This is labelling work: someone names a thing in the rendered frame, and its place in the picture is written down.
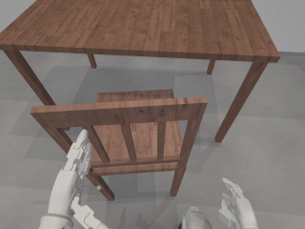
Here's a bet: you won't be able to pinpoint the chair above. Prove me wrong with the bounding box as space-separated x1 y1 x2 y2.
30 89 208 201

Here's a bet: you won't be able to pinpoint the right robot shin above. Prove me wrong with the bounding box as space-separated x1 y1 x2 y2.
189 207 199 212

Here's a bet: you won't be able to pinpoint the robot left hand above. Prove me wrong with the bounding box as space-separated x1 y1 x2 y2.
48 129 111 229

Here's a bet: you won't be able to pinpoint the robot right hand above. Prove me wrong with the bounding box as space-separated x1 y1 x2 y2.
218 177 258 229

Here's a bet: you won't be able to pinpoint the table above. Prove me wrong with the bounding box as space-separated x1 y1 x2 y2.
0 0 281 143

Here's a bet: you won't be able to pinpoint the left robot forearm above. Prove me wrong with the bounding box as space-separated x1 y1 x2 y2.
39 214 73 229

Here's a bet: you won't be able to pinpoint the right robot thigh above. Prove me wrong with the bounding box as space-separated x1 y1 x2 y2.
181 210 213 229

